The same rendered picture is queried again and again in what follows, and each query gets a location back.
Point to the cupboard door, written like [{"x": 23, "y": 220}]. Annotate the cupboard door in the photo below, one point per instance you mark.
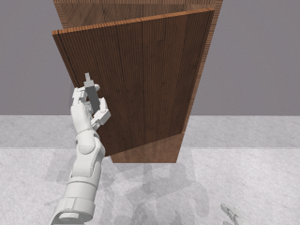
[{"x": 146, "y": 69}]

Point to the left robot hand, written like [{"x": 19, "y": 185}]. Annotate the left robot hand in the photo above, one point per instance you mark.
[{"x": 81, "y": 111}]

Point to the handle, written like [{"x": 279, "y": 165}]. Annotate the handle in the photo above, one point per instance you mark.
[{"x": 91, "y": 93}]

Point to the robot left forearm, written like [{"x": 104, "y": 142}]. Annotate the robot left forearm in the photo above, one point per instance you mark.
[{"x": 77, "y": 205}]

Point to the right robot hand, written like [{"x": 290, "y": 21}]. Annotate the right robot hand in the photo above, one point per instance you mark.
[{"x": 234, "y": 214}]

